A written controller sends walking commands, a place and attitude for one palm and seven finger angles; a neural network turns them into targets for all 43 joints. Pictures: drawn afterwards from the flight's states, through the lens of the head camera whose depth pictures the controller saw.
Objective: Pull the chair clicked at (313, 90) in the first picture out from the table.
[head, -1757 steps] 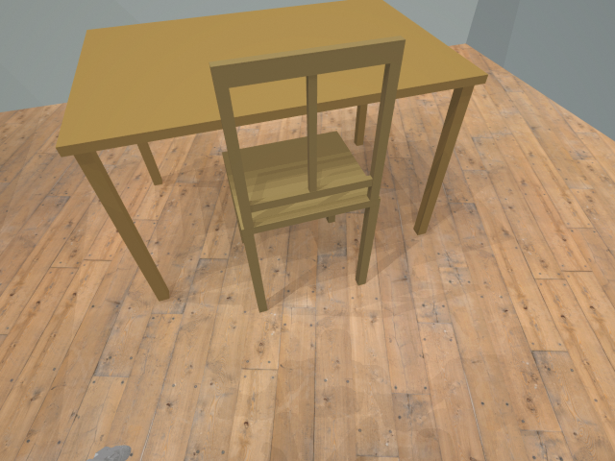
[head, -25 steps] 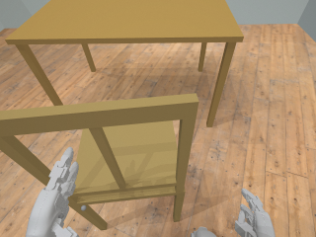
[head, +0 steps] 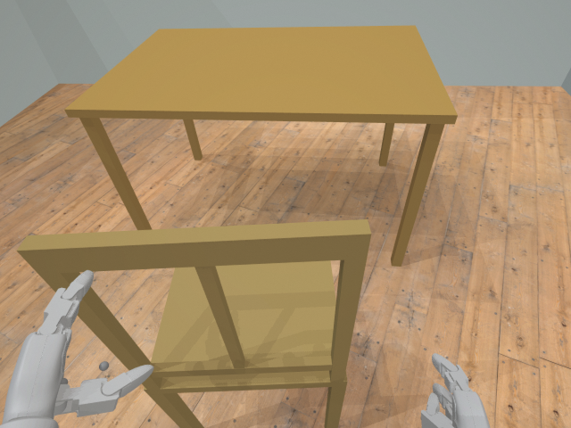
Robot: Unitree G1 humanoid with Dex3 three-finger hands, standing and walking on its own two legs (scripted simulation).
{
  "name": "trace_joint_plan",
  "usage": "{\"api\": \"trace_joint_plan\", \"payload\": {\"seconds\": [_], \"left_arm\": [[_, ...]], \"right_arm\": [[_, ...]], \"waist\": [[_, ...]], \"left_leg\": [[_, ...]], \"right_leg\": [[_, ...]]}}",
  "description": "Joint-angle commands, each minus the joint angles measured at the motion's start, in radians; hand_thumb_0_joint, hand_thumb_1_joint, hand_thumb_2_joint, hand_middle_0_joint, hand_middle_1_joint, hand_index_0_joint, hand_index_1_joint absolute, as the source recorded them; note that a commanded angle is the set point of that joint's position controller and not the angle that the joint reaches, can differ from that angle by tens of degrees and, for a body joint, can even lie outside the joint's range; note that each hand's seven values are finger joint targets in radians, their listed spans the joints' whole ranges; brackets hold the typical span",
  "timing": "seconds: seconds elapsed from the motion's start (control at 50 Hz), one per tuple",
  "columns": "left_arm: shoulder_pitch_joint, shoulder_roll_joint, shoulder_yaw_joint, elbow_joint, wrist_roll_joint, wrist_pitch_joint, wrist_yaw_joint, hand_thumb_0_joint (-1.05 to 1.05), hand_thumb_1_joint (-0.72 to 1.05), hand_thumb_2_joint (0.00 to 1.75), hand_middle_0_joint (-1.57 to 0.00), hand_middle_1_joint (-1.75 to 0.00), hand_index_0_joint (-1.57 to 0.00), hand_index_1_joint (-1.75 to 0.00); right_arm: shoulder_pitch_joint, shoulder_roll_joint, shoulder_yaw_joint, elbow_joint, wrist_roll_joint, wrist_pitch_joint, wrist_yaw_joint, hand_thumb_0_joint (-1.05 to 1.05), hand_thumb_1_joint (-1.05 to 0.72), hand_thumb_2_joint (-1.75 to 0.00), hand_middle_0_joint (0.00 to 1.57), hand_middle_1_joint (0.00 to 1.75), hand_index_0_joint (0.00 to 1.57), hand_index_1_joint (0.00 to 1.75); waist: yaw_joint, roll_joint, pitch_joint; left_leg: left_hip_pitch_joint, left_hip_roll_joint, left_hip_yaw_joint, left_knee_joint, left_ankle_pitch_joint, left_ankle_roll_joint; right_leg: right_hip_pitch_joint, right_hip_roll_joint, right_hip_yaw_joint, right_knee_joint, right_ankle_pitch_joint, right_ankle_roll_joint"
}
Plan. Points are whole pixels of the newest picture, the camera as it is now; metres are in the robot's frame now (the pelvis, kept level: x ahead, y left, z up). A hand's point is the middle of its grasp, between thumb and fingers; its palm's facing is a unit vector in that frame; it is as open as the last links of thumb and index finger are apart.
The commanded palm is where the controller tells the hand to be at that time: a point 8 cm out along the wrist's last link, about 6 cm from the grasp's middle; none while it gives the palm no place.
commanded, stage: draw the hand back to the body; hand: left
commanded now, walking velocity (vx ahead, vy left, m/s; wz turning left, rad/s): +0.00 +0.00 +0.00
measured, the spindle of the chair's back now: (225, 322) +0.29 +0.14 -0.04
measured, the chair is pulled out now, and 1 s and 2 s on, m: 0.53 0.53 0.53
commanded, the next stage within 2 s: step back with the hand held close in 0.66 s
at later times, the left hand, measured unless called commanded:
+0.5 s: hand (62, 290) +0.20 +0.25 +0.19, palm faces +0.51 -0.75 -0.43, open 7.5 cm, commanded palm +0.14 +0.29 +0.19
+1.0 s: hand (61, 277) +0.21 +0.27 +0.18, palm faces +0.40 -0.75 -0.53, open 7.4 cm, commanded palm +0.14 +0.30 +0.20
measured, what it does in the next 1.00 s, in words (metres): stands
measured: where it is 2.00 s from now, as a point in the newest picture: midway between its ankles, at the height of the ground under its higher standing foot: outside the picture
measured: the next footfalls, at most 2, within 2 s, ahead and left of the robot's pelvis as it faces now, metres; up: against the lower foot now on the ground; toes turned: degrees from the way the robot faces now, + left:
none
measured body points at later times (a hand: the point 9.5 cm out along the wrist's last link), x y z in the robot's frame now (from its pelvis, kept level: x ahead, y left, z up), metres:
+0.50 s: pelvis +0.01 -0.01 +0.02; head -0.01 -0.04 +0.46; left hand +0.16 +0.29 +0.21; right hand +0.20 -0.23 -0.07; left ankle -0.05 +0.13 -0.72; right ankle +0.04 -0.13 -0.72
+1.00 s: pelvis -0.01 +0.01 +0.02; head +0.02 -0.02 +0.47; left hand +0.18 +0.30 +0.21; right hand +0.16 -0.24 -0.08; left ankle -0.05 +0.13 -0.72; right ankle +0.04 -0.13 -0.72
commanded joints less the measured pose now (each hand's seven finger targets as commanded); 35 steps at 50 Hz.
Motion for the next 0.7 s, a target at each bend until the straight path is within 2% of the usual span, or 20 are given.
{"api": "trace_joint_plan", "payload": {"seconds": [0.0,0.06,0.16,0.18,0.2,0.26,0.3,0.32,0.34,0.36,0.42,0.44,0.46,0.52,0.54,0.58,0.62,0.64,0.66,0.68], "left_arm": [[-0.219,0.208,0.242,-0.346,0.003,-0.125,0.061,0.0,0.43,0.67,-0.13,-0.2,-0.13,-0.2],[-0.267,0.224,0.266,-0.372,0.004,-0.131,0.062,0.0,0.54,0.73,-0.15,-0.22,-0.15,-0.22],[-0.312,0.234,0.306,-0.337,0.002,-0.139,0.062,0.0,0.72,0.81,-0.18,-0.26,-0.18,-0.26],[-0.323,0.237,0.313,-0.329,0.0,-0.141,0.061,0.0,0.75,0.83,-0.18,-0.27,-0.18,-0.27],[-0.333,0.247,0.328,-0.329,-0.001,-0.146,0.062,0.0,0.79,0.85,-0.19,-0.28,-0.19,-0.28],[-0.354,0.241,0.348,-0.287,0.0,-0.151,0.055,0.0,0.9,0.9,-0.2,-0.3,-0.2,-0.3],[-0.286,0.179,0.317,-0.182,-0.009,-0.14,0.041,0.0,0.9,0.9,-0.2,-0.3,-0.2,-0.3],[-0.301,0.178,0.306,-0.205,-0.01,-0.141,0.034,0.0,0.9,0.9,-0.2,-0.3,-0.2,-0.3],[-0.311,0.167,0.296,-0.202,-0.012,-0.139,0.026,0.0,0.9,0.9,-0.2,-0.3,-0.2,-0.3],[-0.315,0.17,0.296,-0.208,-0.009,-0.147,0.024,0.0,0.9,0.9,-0.2,-0.3,-0.2,-0.3],[-0.264,0.173,0.312,-0.186,-0.008,-0.149,0.024,0.0,0.9,0.9,-0.2,-0.3,-0.2,-0.3],[-0.251,0.176,0.323,-0.189,-0.008,-0.147,0.021,0.0,0.9,0.9,-0.2,-0.3,-0.2,-0.3],[-0.239,0.172,0.325,-0.186,-0.009,-0.152,0.02,0.0,0.9,0.9,-0.2,-0.3,-0.2,-0.3],[-0.211,0.188,0.348,-0.195,-0.011,-0.156,0.021,0.0,0.9,0.9,-0.2,-0.3,-0.2,-0.3],[-0.217,0.191,0.354,-0.211,-0.011,-0.157,0.019,0.0,0.9,0.9,-0.2,-0.3,-0.2,-0.3],[-0.21,0.188,0.353,-0.199,-0.012,-0.162,0.021,0.0,0.9,0.9,-0.2,-0.3,-0.2,-0.3],[-0.221,0.194,0.353,-0.213,-0.011,-0.165,0.021,0.0,0.9,0.9,-0.2,-0.3,-0.2,-0.3],[-0.235,0.19,0.346,-0.227,-0.009,-0.164,0.02,0.0,0.9,0.9,-0.2,-0.3,-0.2,-0.3],[-0.235,0.191,0.347,-0.221,-0.007,-0.167,0.022,0.0,0.9,0.9,-0.2,-0.3,-0.2,-0.3],[-0.22,0.185,0.342,-0.212,-0.007,-0.166,0.023,0.0,0.9,0.9,-0.2,-0.3,-0.2,-0.3]], "right_arm": [[-0.128,-0.102,-0.032,-0.14,-0.004,-0.083,-0.002,0.0,-0.9,-0.9,0.2,0.3,0.2,0.3],[-0.133,-0.103,-0.024,-0.121,-0.006,-0.098,0.001,0.0,-0.9,-0.9,0.2,0.3,0.2,0.3],[-0.142,-0.105,-0.026,-0.093,-0.009,-0.108,0.005,0.0,-0.9,-0.9,0.2,0.3,0.2,0.3],[-0.148,-0.109,-0.028,-0.091,-0.01,-0.107,0.005,0.0,-0.9,-0.9,0.2,0.3,0.2,0.3],[-0.146,-0.112,-0.03,-0.086,-0.013,-0.108,0.006,0.0,-0.9,-0.9,0.2,0.3,0.2,0.3],[-0.154,-0.107,-0.03,-0.073,-0.011,-0.106,0.014,0.0,-0.9,-0.9,0.2,0.3,0.2,0.3],[-0.159,-0.105,-0.039,-0.067,-0.016,-0.09,0.022,0.0,-0.9,-0.9,0.2,0.3,0.2,0.3],[-0.162,-0.111,-0.043,-0.074,-0.015,-0.087,0.026,0.0,-0.9,-0.9,0.2,0.3,0.2,0.3],[-0.182,-0.111,-0.042,-0.076,-0.014,-0.088,0.03,0.0,-0.9,-0.9,0.2,0.3,0.2,0.3],[-0.17,-0.11,-0.044,-0.075,-0.014,-0.087,0.031,0.0,-0.9,-0.9,0.2,0.3,0.2,0.3],[-0.173,-0.107,-0.052,-0.073,-0.016,-0.071,0.035,0.0,-0.9,-0.9,0.2,0.3,0.2,0.3],[-0.187,-0.105,-0.053,-0.074,-0.013,-0.068,0.039,0.0,-0.9,-0.9,0.2,0.3,0.2,0.3],[-0.175,-0.098,-0.051,-0.076,-0.015,-0.063,0.039,0.0,-0.9,-0.9,0.2,0.3,0.2,0.3],[-0.182,-0.095,-0.058,-0.082,-0.011,-0.042,0.038,0.0,-0.9,-0.9,0.2,0.3,0.2,0.3],[-0.192,-0.096,-0.057,-0.084,-0.009,-0.039,0.039,0.0,-0.9,-0.9,0.2,0.3,0.2,0.3],[-0.183,-0.093,-0.06,-0.086,-0.007,-0.033,0.035,0.0,-0.9,-0.9,0.2,0.3,0.2,0.3],[-0.182,-0.097,-0.061,-0.089,-0.006,-0.03,0.034,0.0,-0.9,-0.9,0.2,0.3,0.2,0.3],[-0.193,-0.098,-0.059,-0.089,-0.005,-0.032,0.033,0.0,-0.9,-0.9,0.2,0.3,0.2,0.3],[-0.179,-0.096,-0.06,-0.089,-0.005,-0.034,0.032,0.0,-0.9,-0.9,0.2,0.3,0.2,0.3],[-0.181,-0.098,-0.063,-0.087,-0.005,-0.033,0.03,0.0,-0.9,-0.9,0.2,0.3,0.2,0.3]], "waist": [[-0.008,0.014,-0.058],[-0.008,0.068,-0.062],[-0.005,0.038,-0.062],[-0.005,0.023,-0.038],[-0.001,-0.002,-0.06],[0.002,0.037,-0.045],[0.001,-0.06,-0.009],[0.0,-0.075,-0.022],[-0.005,-0.054,-0.005],[-0.002,-0.046,-0.028],[0.009,-0.047,-0.039],[0.01,-0.01,-0.033],[0.013,-0.035,-0.041],[0.017,-0.031,-0.045],[0.015,-0.001,-0.03],[0.013,-0.044,-0.027],[0.012,-0.026,-0.037],[0.008,0.013,-0.009],[0.008,-0.011,-0.024],[0.009,0.003,-0.027]], "left_leg": [[-0.1,0.009,-0.011,-0.191,0.25,0.022],[-0.067,0.007,-0.014,-0.215,0.27,0.019],[-0.027,0.007,-0.008,-0.238,0.301,0.023],[-0.027,0.011,-0.008,-0.248,0.298,0.024],[-0.017,0.012,-0.012,-0.252,0.311,0.026],[-0.007,0.009,-0.002,-0.265,0.332,0.025],[-0.019,0.015,0.006,-0.264,0.338,0.03],[-0.012,0.016,0.01,-0.264,0.342,0.035],[-0.023,0.011,0.01,-0.262,0.33,0.035],[-0.01,0.011,0.015,-0.265,0.337,0.039],[-0.004,0.014,0.019,-0.273,0.345,0.04],[-0.014,0.011,0.02,-0.273,0.342,0.036],[-0.019,0.013,0.022,-0.279,0.348,0.037],[-0.013,0.019,0.028,-0.28,0.347,0.036],[-0.028,0.018,0.026,-0.282,0.334,0.031],[-0.024,0.022,0.025,-0.285,0.326,0.036],[-0.016,0.023,0.028,-0.285,0.318,0.036],[-0.025,0.021,0.024,-0.287,0.308,0.033],[-0.019,0.022,0.024,-0.289,0.308,0.035],[-0.011,0.024,0.027,-0.288,0.311,0.036]], "right_leg": [[0.19,-0.006,0.074,-0.143,0.103,-0.043],[0.211,-0.006,0.076,-0.16,0.117,-0.044],[0.239,-0.007,0.075,-0.191,0.149,-0.038],[0.232,-0.005,0.074,-0.194,0.149,-0.036],[0.247,-0.007,0.069,-0.191,0.163,-0.035],[0.256,-0.009,0.075,-0.205,0.181,-0.036],[0.249,-0.008,0.062,-0.213,0.196,-0.028],[0.258,-0.011,0.061,-0.215,0.208,-0.025],[0.254,-0.008,0.072,-0.225,0.198,-0.027],[0.264,-0.012,0.066,-0.227,0.202,-0.024],[0.273,-0.014,0.065,-0.225,0.211,-0.026],[0.277,-0.011,0.077,-0.23,0.21,-0.03],[0.29,-0.016,0.064,-0.231,0.216,-0.029],[0.288,-0.014,0.073,-0.232,0.219,-0.03],[0.284,-0.009,0.085,-0.237,0.204,-0.035],[0.279,-0.01,0.077,-0.239,0.198,-0.033],[0.275,-0.011,0.082,-0.244,0.184,-0.033],[0.261,-0.007,0.09,-0.249,0.171,-0.038],[0.266,-0.011,0.079,-0.247,0.17,-0.035],[0.26,-0.01,0.081,-0.246,0.17,-0.035]]}}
